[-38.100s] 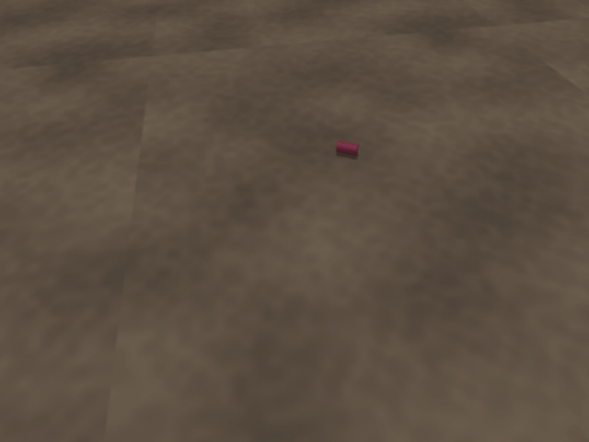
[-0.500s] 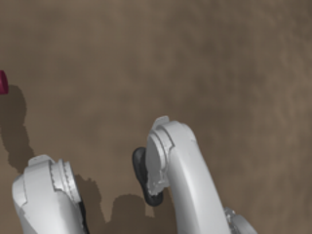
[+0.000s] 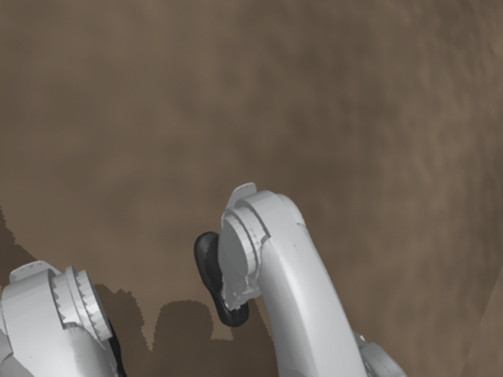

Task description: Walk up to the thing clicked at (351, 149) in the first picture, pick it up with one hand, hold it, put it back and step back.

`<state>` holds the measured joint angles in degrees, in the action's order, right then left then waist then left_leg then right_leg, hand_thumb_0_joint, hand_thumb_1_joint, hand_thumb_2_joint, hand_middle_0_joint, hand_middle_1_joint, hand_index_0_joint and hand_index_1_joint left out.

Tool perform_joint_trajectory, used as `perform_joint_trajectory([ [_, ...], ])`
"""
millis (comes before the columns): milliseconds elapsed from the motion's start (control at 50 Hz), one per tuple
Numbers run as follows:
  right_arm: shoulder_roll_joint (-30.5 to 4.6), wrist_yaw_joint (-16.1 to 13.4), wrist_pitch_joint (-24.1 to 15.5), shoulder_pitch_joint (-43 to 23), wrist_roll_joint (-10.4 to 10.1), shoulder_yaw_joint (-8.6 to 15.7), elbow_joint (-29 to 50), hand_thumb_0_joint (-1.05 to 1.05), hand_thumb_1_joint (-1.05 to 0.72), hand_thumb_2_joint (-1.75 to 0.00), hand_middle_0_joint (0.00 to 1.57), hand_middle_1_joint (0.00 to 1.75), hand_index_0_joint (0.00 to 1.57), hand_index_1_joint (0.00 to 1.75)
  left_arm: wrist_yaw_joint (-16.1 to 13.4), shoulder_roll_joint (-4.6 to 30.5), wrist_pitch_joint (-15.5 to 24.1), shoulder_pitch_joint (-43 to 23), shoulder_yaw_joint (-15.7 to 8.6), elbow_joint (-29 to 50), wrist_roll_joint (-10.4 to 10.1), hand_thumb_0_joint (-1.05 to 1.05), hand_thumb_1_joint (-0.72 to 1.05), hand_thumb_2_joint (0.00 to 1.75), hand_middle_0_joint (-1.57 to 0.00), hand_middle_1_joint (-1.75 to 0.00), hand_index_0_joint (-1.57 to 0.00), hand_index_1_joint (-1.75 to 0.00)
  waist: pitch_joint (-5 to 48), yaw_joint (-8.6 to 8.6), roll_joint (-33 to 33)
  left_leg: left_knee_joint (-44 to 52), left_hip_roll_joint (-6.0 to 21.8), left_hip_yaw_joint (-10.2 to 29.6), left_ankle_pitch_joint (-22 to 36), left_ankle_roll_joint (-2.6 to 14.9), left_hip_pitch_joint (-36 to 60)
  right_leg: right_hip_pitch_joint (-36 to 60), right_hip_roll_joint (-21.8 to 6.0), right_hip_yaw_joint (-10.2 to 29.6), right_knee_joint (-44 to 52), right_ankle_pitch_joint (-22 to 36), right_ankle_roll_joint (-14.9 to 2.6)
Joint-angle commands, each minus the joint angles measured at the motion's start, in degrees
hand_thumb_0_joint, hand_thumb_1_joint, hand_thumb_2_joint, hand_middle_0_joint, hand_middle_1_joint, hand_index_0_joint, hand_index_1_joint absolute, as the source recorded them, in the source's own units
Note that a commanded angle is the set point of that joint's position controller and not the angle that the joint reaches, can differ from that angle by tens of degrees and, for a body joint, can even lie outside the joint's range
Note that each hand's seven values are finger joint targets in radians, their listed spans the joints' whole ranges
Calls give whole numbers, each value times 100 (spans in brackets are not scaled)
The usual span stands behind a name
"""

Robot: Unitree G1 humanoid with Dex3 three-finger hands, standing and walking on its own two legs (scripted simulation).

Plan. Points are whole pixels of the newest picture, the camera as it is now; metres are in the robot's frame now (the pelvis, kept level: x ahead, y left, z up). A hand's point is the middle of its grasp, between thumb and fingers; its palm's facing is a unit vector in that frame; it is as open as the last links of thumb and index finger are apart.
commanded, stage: rest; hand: left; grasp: from above
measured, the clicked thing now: out of the picture +0.51 +0.28 -0.28
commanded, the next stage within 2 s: open in 0.36 s
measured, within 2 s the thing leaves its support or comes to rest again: rests again in 0.30 s
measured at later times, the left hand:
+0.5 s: hand out of the picture +0.50 +0.29 -0.24, palm faces -0.49 -0.06 -0.87, open 8.1 cm
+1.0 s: hand out of the picture +0.50 +0.29 -0.24, palm faces -0.49 -0.06 -0.87, open 9.7 cm
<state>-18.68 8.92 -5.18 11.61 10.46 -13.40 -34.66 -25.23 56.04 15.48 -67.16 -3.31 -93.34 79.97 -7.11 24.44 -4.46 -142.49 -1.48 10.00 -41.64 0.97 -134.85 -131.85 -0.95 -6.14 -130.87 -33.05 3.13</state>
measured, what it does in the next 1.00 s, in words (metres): stands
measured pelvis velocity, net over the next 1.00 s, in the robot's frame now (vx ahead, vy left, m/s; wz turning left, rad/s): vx -0.01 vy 0.00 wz -0.03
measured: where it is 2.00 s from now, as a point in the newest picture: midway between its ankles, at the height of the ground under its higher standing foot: (172, 334)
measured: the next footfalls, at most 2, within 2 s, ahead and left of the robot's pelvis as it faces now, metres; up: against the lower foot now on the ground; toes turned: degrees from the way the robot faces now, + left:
none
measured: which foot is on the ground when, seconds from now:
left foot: down 0.00-1.00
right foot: down 0.00-1.00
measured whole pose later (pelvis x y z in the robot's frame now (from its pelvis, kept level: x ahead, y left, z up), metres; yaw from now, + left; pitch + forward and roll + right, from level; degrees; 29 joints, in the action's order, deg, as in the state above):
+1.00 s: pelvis -0.01 +0.00 +0.00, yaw -2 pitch +31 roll -15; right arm -20.9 9.6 -6.7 10.3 11.7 -16.7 -32.1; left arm -25.5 60.8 15.2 -67.2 -3.6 -94.3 78.8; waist -9.7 25.5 -5.6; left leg -143.5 -1.1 11.7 -41.3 1.4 -134.8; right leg -130.9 -0.2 -7.7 -130.1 -31.9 3.5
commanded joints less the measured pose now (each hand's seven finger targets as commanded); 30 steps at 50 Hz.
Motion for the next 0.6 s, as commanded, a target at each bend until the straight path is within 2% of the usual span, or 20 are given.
perform_joint_trajectory([
  [0,-1863,-88,0,1281,31,543,-117,0,-90,-90,20,30,20,30,-367,1367,3,-1905,-124,915,-76,0,89,36,-120,-28,-123,-24,4089,219,3185,1550,104,-376,1763,-100,3139,2359,210,-615,930,1243,-528],
  [40,-1915,-74,-51,1237,62,522,-39,0,-90,-90,20,30,20,30,-348,1297,-11,-1894,-108,825,-41,0,88,37,-120,-29,-123,-26,3905,349,3019,1488,116,-374,1629,-73,3116,2254,219,-640,940,1177,-503],
  [120,-1921,-76,-63,1225,59,503,-54,0,-90,-90,20,30,20,30,-424,1501,-33,-1828,-156,965,-57,0,85,36,-116,-31,-120,-27,4203,224,3341,1567,142,-314,1843,-129,3380,2415,236,-678,891,1316,-518],
  [140,-1915,-58,-81,1270,76,468,-105,0,-90,-90,20,30,20,30,-405,1217,-60,-1859,-2,809,-84,0,85,33,-115,-30,-119,-26,3962,353,3243,1505,156,-283,1813,-127,3378,2181,221,-676,849,1294,-515],
  [160,-1980,-34,-114,1204,88,486,-49,0,-90,-90,20,30,20,30,-384,1170,-79,-1832,-19,759,-112,0,84,34,-115,-30,-119,-26,3810,441,3166,1456,163,-249,1834,-135,3357,2096,216,-719,853,1287,-509],
  [180,-2055,-48,-125,1139,82,505,23,0,-90,-90,20,30,20,30,-408,1449,-73,-1833,-174,763,-107,0,84,35,-115,-30,-118,-26,3830,402,3121,1466,153,-253,1795,-124,3236,2181,232,-728,892,1258,-512],
  [200,-2024,-54,-135,1176,76,472,65,0,-90,-90,20,30,20,30,-376,1402,-92,-1816,-104,847,-99,0,82,36,-114,-29,-117,-26,3853,405,3111,1468,150,-283,1791,-98,3255,2268,234,-692,911,1278,-499],
  [240,-2099,-67,-128,1207,97,480,24,0,-90,-90,20,30,20,30,-386,1654,-93,-1780,-273,848,-61,0,81,38,-114,-30,-117,-27,3738,352,3085,1441,146,-311,1791,-97,3096,2365,213,-672,953,1304,-503],
  [260,-2042,-47,-145,1153,110,426,69,0,-90,-90,20,30,20,30,-350,1498,-87,-1784,-164,815,-95,0,80,37,-113,-30,-116,-27,3660,416,3008,1400,142,-342,1684,-71,2981,2422,243,-662,948,1238,-505],
  [300,-2099,-53,-145,1209,108,434,60,0,-90,-90,20,30,20,30,-358,1573,-80,-1729,-229,827,-68,0,76,35,-109,-31,-113,-27,3747,406,3128,1450,163,-269,1769,-114,3177,2358,240,-704,934,1276,-510],
  [340,-2029,-30,-175,1091,89,410,131,0,-90,-90,20,30,20,30,-304,1270,-48,-1732,15,751,-152,0,73,33,-107,-31,-111,-27,3633,416,2990,1496,164,-244,1498,-85,3050,2255,270,-743,969,1073,-498],
  [360,-2137,-50,-158,1097,88,466,63,0,-90,-90,20,30,20,30,-333,1557,-40,-1635,-193,626,-156,0,75,33,-107,-32,-111,-28,3646,386,2938,1513,170,-196,1408,-100,3037,2215,253,-761,984,991,-502],
  [380,-2095,-42,-174,1121,86,419,153,0,-90,-90,20,30,20,30,-302,1448,-37,-1670,-60,756,-119,0,74,33,-106,-32,-110,-28,3636,418,3061,1548,167,-206,1473,-99,3077,2264,255,-742,950,1063,-489],
  [400,-2063,-37,-171,1085,81,408,155,0,-90,-90,20,30,20,30,-311,1538,-8,-1763,-78,854,-155,0,72,33,-104,-33,-108,-28,3826,347,3104,1574,175,-189,1494,-105,3143,2352,257,-756,947,1081,-485],
  [440,-2108,-47,-149,1082,86,409,133,0,-90,-90,20,30,20,30,-333,1528,-29,-1537,-105,514,-126,0,73,34,-106,-31,-110,-28,3589,410,2866,1470,172,-200,1489,-78,2924,2331,270,-759,947,1087,-489],
  [460,-2131,-38,-169,1105,87,389,151,0,-89,-90,20,30,20,30,-302,1411,-14,-1613,-46,603,-155,0,65,42,-98,-34,-102,-32,3505,493,2810,1424,172,-202,1527,-77,2906,2280,250,-748,958,1131,-474],
  [520,-2119,-49,-152,1107,97,372,93,0,-89,-90,20,30,20,30,-364,1682,14,-1717,-185,770,-123,0,44,42,-85,-37,-87,-35,3672,400,3116,1527,200,-164,1600,-120,3048,2348,244,-760,944,1161,-490],
  [540,-2043,-39,-164,1073,90,352,156,0,-89,-90,20,30,20,30,-350,1461,27,-1800,-4,889,-152,0,39,44,-82,-38,-84,-37,3721,363,3100,1528,188,-168,1584,-113,3130,2298,258,-753,936,1179,-487],
  [560,-2088,-34,-153,1094,94,367,80,0,-89,-90,20,30,20,30,-362,1519,4,-1648,-103,637,-134,0,36,47,-81,-39,-82,-39,3634,458,3065,1526,212,-130,1591,-120,3137,2270,248,-780,932,1168,-476],
  [580,-2090,-26,-161,1070,89,354,127,0,-89,-90,20,30,20,30,-365,1411,17,-1682,12,638,-135,0,35,45,-78,-41,-80,-39,3557,469,3012,1503,192,-167,1524,-102,3032,2261,274,-771,946,1147,-476],
])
